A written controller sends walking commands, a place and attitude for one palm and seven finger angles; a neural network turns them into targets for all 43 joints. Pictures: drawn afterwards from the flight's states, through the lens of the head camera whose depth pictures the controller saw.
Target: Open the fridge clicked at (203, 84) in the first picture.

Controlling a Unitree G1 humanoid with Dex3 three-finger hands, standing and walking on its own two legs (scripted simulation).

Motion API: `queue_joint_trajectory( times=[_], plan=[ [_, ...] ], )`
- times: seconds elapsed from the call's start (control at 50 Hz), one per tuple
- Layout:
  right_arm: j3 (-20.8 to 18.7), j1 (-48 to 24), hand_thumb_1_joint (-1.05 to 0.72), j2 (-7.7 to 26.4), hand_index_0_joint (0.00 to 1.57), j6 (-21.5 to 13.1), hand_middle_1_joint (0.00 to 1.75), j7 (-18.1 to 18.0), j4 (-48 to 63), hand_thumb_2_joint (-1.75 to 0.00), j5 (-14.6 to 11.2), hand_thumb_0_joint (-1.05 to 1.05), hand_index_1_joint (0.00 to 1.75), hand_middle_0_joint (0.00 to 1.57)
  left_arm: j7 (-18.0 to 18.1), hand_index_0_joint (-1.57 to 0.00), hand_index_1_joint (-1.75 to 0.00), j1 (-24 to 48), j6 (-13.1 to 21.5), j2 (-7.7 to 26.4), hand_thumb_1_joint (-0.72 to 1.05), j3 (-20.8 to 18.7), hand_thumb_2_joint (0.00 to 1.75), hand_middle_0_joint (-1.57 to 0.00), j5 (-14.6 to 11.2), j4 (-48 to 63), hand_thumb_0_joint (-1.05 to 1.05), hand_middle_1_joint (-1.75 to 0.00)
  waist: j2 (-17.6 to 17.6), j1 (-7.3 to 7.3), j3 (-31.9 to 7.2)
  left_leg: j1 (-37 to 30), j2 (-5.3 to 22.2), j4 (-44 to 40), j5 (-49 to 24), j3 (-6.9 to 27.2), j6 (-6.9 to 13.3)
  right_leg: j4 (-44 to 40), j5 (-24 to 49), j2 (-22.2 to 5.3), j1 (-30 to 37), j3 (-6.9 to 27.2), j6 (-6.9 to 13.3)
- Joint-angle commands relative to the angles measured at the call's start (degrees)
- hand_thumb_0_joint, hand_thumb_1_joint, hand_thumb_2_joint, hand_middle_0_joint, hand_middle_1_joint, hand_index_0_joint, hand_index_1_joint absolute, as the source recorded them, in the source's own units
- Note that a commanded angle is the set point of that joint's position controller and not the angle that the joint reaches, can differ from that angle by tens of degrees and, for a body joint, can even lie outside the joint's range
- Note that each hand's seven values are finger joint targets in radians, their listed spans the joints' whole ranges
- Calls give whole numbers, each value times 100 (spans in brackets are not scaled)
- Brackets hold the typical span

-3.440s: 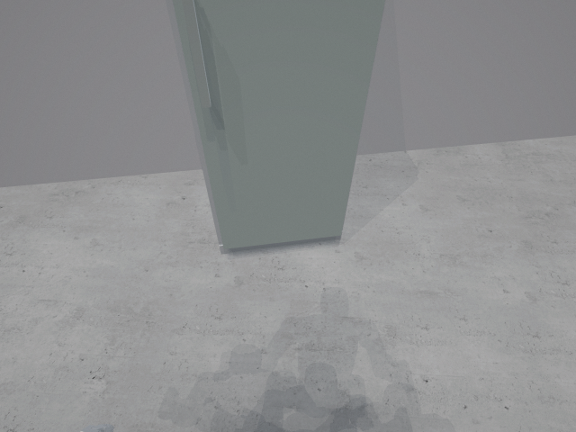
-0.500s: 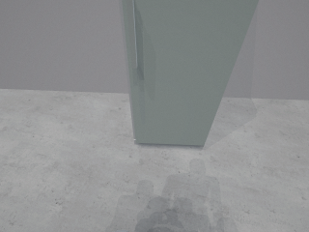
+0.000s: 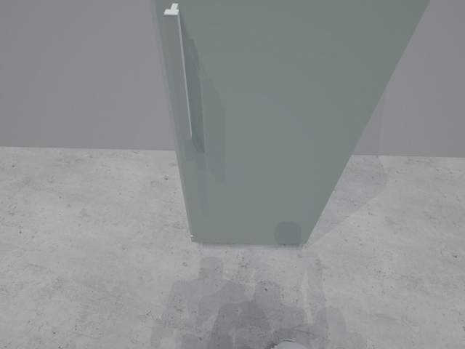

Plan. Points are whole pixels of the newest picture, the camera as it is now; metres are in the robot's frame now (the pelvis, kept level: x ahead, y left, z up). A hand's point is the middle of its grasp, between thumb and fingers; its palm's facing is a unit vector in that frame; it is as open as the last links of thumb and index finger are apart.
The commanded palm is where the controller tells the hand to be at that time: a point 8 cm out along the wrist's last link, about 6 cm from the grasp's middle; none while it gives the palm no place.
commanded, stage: take the last steps up to it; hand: left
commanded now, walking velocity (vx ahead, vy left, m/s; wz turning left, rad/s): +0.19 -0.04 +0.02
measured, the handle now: (181, 80) +0.61 +0.14 +0.14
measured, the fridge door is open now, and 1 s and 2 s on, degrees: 0 0 0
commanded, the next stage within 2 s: come to a stop and stand still in 0.06 s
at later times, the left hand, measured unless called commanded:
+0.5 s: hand (155, 346) +0.16 +0.16 -0.20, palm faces +0.10 -0.98 -0.19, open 7.3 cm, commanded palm none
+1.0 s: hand out of the picture +0.08 +0.12 -0.17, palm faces +0.05 -0.97 -0.24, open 7.4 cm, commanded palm none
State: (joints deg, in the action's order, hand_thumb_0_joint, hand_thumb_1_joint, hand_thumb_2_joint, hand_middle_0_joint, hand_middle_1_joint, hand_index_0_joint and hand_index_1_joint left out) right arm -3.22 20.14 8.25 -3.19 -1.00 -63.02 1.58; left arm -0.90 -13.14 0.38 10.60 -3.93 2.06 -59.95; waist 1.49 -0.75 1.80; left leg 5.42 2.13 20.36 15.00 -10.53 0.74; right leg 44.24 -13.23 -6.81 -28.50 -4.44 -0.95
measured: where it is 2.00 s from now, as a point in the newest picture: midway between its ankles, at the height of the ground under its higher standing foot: outside the picture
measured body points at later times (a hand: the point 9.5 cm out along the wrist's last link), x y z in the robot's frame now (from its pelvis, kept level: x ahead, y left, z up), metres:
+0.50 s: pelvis +0.13 -0.02 -0.02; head +0.17 +0.00 +0.43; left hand +0.16 +0.22 -0.18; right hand +0.23 -0.26 -0.16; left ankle +0.19 +0.07 -0.74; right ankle +0.12 -0.14 -0.73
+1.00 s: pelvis +0.08 -0.06 +0.00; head +0.08 -0.07 +0.45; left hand +0.07 +0.17 -0.15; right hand +0.11 -0.29 -0.17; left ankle +0.13 +0.08 -0.72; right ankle +0.05 -0.17 -0.74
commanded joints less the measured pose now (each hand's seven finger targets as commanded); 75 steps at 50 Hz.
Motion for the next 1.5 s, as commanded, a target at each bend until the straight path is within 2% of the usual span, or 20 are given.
queue_joint_trajectory(
  times=[0.0, 0.04, 0.06, 0.08, 0.1, 0.14, 0.22, 0.36, 0.4, 0.46, 0.54, 0.6, 0.74, 0.8, 0.86, 0.88, 0.94, 1.04, 1.14, 1.48],
  plan=[
    [-154, 242, -90, 845, 20, -36, 30, -30, 116, -90, 31, 0, 30, 20, -73, -20, -30, 126, 123, 59, 90, 2, 90, -20, -32, 303, 0, -30, -837, -32, 329, 353, 1399, -471, -852, 855, 753, -895, 87, 256, 630, -328, 97],
    [-127, 179, -90, 762, 20, 1, 30, -18, 78, -90, 2, 0, 30, 20, -38, -20, -30, -544, 188, 272, 90, -57, 90, -20, -22, 84, 0, -30, -429, 327, 25, 688, 1090, 524, -955, 627, 498, -1609, 396, 466, 1886, -414, 198],
    [-84, 202, -90, 623, 20, -16, 30, 14, 89, -90, -47, 0, 30, 20, 1, -20, -30, -1183, 260, 624, 90, -130, 90, -20, 1, -126, 0, -30, 193, 625, -329, 1335, 732, 1748, -722, 233, 264, -1828, 367, -85, 2949, 257, 418],
    [16, 437, -90, 208, 20, -49, 30, 53, 216, -90, -98, 0, 30, 20, 73, -20, -30, -1756, 318, 1260, 90, -258, 90, -20, -4, -261, 0, -30, 1720, 680, -867, 2561, 3, 3463, 1282, -60, 21, -2409, 810, -1515, 4037, 2214, 983],
    [-9, 203, -90, 463, 20, 10, 30, 19, 340, -90, -96, 0, 30, 20, 109, -20, -30, -1881, 285, 1355, 90, -220, 90, -20, -98, -246, 0, -30, 1280, 765, -891, 2822, 0, 4548, 2128, 562, 73, -2857, 564, -1897, 3672, 2721, 1398],
    [-66, -224, -90, 456, 20, 53, 30, 27, 371, -90, -62, 0, 30, 20, 190, -20, -30, -972, 267, 870, 90, -133, 90, -20, -108, -64, 0, -30, 858, 476, -189, 3091, 422, 5151, 1249, 970, 81, -3091, 201, -1681, 2652, 2195, 1346],
    [145, 296, -90, 6, 20, 274, 30, -38, 47, -90, -97, 0, 30, 20, 298, -20, -30, 0, 245, 418, 90, 87, 90, -20, -42, 204, 0, -30, 377, -130, -143, 1618, 375, 3159, 799, 833, -246, -2552, 3718, -1023, 1425, 287, 1008],
    [-47, -428, -90, 375, 20, 482, 30, -44, 500, -90, -92, 0, 30, 20, 379, -20, -30, -181, -55, 799, 90, -122, 90, -20, -64, 293, 0, -30, 765, 104, -193, 1478, 66, 1887, 233, 675, -293, -1832, 4143, -1100, 1949, 512, 1068],
    [-83, -315, -90, 510, 20, 482, 30, -35, 508, -90, -70, 0, 30, 20, 377, -20, -30, -28, -111, 826, 90, -140, 90, -20, -97, 382, 0, -30, 639, -43, -226, 791, 151, 968, -942, 687, -239, -1413, 3376, -892, 1611, 396, 778],
    [-160, -168, -90, 1246, 20, 411, 30, -103, 660, -90, -61, 0, 30, 20, 419, -20, -30, -369, -216, 423, 90, -10, 90, -20, -143, 488, 0, -30, -1834, -105, -793, -62, 2153, 96, -6092, 2439, 1055, 1275, -2545, 631, 712, 72, -85],
    [-107, -1071, -90, 1030, 20, 388, 30, -194, 1004, -90, -14, 0, 30, 20, 347, -20, -30, -307, -255, 500, 90, -122, 90, -20, -106, 378, 0, -30, -663, 110, -597, 183, 1664, 332, -4489, 1787, 1160, 2717, -1732, 592, 42, 724, -102],
    [-119, -1139, -90, 1018, 20, 373, 30, -170, 1053, -90, -43, 0, 30, 20, 304, -20, -30, -394, -339, 475, 90, -116, 90, -20, -119, 401, 0, -30, -903, 75, -761, 252, 1478, 66, -3208, 1603, 1028, 2365, -1394, 564, 269, 670, -182],
    [-188, -935, -90, 1072, 20, 434, 30, -55, 889, -90, -7, 0, 30, 20, 235, -20, -30, -361, -303, 298, 90, 51, 90, -20, -60, 472, 0, -30, -1110, -77, -327, 769, 1411, -682, 154, 2077, 891, -297, -1595, 503, 1119, 209, -3],
    [-228, -1035, -90, 1063, 20, 483, 30, 1, 858, -90, -40, 0, 30, 20, 245, -20, -30, -1138, -263, 290, 90, 62, 90, -20, -81, 172, 0, -30, -938, 202, -372, 1372, 967, -746, 1108, 1597, 377, -1884, -588, 631, 2246, -106, 108],
    [-82, -964, -90, 363, 20, 540, 30, 91, 949, -90, -109, 0, 30, 20, 291, -20, -30, -619, -153, 1061, 90, 8, 90, -20, -17, 394, 0, -30, 982, 39, 204, 1534, -52, 1193, 828, 774, -247, -3789, -2342, -1225, 839, 2046, 886],
    [-90, -1231, -90, 490, 20, 580, 30, 90, 940, -90, -69, 0, 30, 20, 315, -20, -30, -248, -92, 1003, 90, 3, 90, -20, -47, 486, 0, -30, 1543, 158, 489, 1514, 27, 1872, 789, 1004, -150, -3947, -2368, -1159, 275, 2211, 936],
    [-68, -654, -90, 430, 20, 526, 30, 77, 581, -90, -86, 0, 30, 20, 319, -20, -30, 178, -32, 610, 90, 96, 90, -20, -68, 446, 0, -30, 851, -157, 488, 1426, 68, 2398, 394, 1031, -90, -3361, -762, -611, 602, 1251, 825],
    [104, -337, -90, 344, 20, 315, 30, -51, 228, -90, -97, 0, 30, 20, 277, -20, -30, -547, 70, 447, 90, 176, 90, -20, -138, -49, 0, -30, 262, 26, -35, 572, 170, 486, -891, 1025, -160, -2278, 1318, -286, 1519, 848, 515],
    [164, -211, -90, 537, 20, 221, 30, -148, -129, -90, -109, 0, 30, 20, 290, -20, -30, -579, 6, 372, 90, 187, 90, -20, -196, -337, 0, -30, -657, 146, -206, 420, 526, 199, -1719, 1242, -89, -2251, 967, 68, 1983, 621, 181],
    [146, 48, -90, 355, 20, 295, 30, -100, -119, -90, -59, 0, 30, 20, 270, -20, -30, -692, -42, 199, 90, 196, 90, -20, -132, -347, 0, -30, -89, 90, 495, 976, 300, -243, 363, 1325, -42, -2730, -893, 144, 1238, 730, 167]
  ],
)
